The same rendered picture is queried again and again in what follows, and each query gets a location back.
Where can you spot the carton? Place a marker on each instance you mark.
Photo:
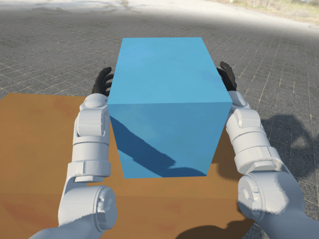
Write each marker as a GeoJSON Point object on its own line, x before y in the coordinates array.
{"type": "Point", "coordinates": [168, 106]}

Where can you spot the robot right hand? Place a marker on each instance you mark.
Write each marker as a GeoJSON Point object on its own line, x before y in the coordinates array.
{"type": "Point", "coordinates": [228, 77]}

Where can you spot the robot right forearm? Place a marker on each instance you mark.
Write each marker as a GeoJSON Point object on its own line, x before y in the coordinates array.
{"type": "Point", "coordinates": [253, 151]}

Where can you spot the pedestal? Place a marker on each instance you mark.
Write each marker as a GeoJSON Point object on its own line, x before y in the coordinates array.
{"type": "Point", "coordinates": [36, 145]}

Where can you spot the robot left hand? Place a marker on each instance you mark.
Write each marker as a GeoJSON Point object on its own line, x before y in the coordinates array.
{"type": "Point", "coordinates": [101, 86]}

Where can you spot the robot right upper arm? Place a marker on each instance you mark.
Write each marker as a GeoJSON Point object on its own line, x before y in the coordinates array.
{"type": "Point", "coordinates": [274, 200]}

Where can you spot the robot left forearm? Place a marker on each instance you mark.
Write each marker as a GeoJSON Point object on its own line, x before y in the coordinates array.
{"type": "Point", "coordinates": [91, 140]}

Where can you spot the robot left upper arm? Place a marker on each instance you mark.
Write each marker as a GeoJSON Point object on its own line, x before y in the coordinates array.
{"type": "Point", "coordinates": [85, 213]}

